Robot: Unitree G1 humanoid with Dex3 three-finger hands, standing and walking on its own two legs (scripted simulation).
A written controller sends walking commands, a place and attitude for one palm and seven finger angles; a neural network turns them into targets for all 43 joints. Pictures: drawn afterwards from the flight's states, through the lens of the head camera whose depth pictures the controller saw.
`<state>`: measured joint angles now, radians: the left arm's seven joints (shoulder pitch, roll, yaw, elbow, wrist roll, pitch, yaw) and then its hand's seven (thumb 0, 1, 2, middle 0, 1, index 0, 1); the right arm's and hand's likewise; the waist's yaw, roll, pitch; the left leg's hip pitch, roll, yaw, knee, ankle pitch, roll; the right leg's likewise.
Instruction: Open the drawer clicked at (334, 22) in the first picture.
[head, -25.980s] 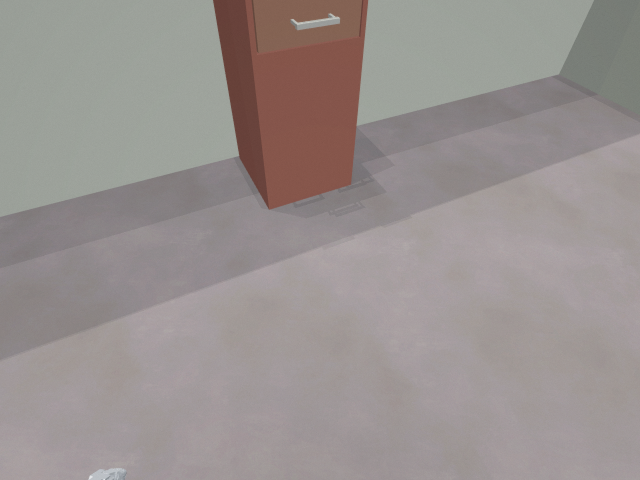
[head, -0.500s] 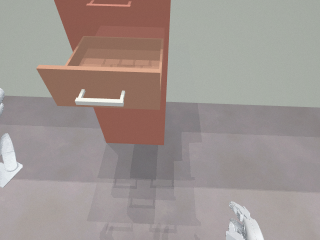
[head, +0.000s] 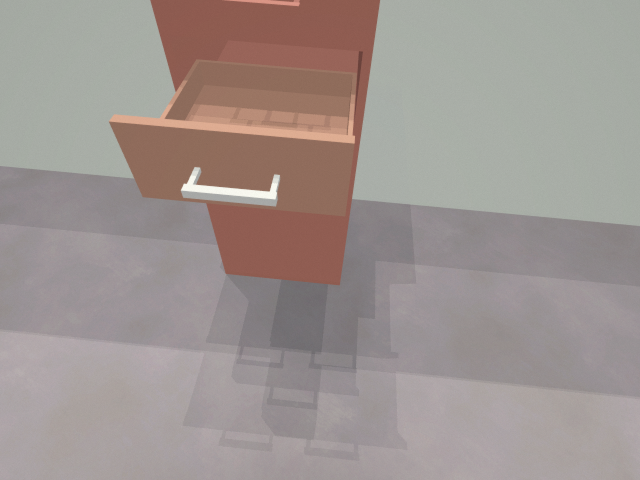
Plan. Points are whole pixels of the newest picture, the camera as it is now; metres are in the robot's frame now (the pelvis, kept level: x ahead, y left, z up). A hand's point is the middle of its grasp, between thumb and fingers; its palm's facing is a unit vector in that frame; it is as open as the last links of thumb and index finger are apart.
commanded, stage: let the arm hang, fingers relaxed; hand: left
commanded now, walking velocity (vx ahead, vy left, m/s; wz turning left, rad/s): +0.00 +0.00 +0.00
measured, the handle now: (232, 186) +0.54 +0.19 +0.02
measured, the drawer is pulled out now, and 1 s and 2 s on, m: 0.30 0.30 0.30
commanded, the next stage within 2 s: look to check the result in 0.62 s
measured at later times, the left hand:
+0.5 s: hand out of the picture -0.02 +0.16 -0.18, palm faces +0.01 -0.99 -0.16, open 7.4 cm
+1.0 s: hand out of the picture -0.01 +0.16 -0.17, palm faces +0.01 -0.98 -0.18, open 7.4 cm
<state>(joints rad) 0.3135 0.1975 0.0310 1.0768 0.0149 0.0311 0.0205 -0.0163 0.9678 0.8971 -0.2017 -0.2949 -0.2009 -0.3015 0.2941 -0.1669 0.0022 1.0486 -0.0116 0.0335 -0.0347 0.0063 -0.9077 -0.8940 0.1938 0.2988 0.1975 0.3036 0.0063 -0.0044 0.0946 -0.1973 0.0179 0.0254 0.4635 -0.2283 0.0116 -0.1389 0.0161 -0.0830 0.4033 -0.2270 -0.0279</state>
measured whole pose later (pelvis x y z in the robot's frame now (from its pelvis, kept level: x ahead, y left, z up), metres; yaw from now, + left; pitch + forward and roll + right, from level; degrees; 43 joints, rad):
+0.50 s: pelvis -0.01 +0.01 +0.00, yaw -2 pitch -2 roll +0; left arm 0.30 0.10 0.01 1.13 0.02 0.01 0.04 0.00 0.91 0.90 -0.20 -0.29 -0.20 -0.30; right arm 0.34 -0.09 -0.01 1.12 -0.01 0.01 -0.03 0.00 -0.91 -0.89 0.19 0.30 0.20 0.30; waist -0.01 0.02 0.05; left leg -0.19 0.00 0.07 0.43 -0.20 0.02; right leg -0.17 0.00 -0.04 0.43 -0.22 -0.02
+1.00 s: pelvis +0.00 +0.00 +0.00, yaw -2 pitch -2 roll +0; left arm 0.29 0.11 0.02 1.15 0.01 0.00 0.04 0.00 0.91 0.90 -0.20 -0.29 -0.20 -0.30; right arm 0.30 -0.11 -0.01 1.12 -0.01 0.01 -0.04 0.00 -0.91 -0.89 0.19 0.30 0.20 0.30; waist -0.01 0.02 0.07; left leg -0.17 0.02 0.06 0.42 -0.21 0.01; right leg -0.15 0.01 -0.05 0.41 -0.22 -0.03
